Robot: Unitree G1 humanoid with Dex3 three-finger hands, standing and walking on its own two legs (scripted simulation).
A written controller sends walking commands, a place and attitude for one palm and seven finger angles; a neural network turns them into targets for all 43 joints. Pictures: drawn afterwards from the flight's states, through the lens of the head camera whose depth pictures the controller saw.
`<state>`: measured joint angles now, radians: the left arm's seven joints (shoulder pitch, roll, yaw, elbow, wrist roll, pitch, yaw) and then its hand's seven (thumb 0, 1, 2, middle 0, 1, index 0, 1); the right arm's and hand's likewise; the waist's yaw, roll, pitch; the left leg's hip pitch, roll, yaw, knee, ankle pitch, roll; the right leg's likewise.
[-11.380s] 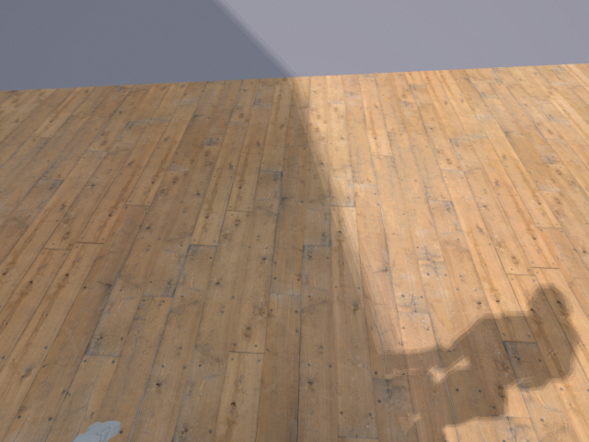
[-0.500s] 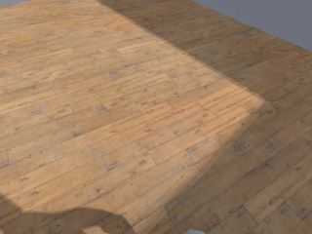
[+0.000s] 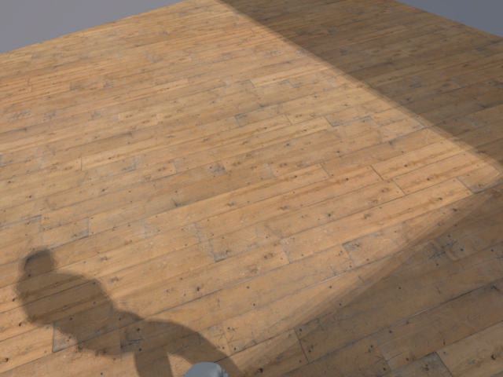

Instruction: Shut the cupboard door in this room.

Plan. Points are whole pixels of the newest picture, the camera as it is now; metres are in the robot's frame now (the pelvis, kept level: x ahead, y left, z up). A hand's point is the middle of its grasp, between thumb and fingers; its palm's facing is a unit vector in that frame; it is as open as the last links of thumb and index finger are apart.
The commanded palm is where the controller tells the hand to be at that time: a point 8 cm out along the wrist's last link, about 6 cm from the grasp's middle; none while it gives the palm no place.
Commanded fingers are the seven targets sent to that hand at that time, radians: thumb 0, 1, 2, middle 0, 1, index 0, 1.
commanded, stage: turn or walk to find it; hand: left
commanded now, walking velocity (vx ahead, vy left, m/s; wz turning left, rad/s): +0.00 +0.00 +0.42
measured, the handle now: out of the picture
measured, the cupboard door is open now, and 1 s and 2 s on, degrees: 79 79 79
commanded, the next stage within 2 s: none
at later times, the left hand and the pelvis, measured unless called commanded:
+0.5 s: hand out of the picture -0.02 +0.28 -0.18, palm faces +0.24 -0.94 -0.24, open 7.4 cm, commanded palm none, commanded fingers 0.00 0.90 0.90 -0.20 -0.30 -0.20 -0.30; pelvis -0.03 +0.06 +0.00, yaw +11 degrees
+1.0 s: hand out of the picture -0.02 +0.19 -0.14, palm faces +0.40 -0.87 -0.28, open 7.4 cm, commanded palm none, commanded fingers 0.00 0.90 0.90 -0.20 -0.30 -0.20 -0.30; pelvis -0.03 -0.01 +0.00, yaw +25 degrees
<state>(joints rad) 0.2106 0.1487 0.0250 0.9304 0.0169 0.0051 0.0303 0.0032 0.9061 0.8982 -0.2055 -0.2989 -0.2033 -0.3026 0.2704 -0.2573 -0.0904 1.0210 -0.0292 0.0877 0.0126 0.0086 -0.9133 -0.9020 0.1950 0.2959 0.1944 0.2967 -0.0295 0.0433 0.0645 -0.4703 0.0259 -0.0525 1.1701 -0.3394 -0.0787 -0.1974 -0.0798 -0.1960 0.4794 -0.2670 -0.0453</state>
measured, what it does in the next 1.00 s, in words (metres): steps on the spot, turning left: left foot, then right foot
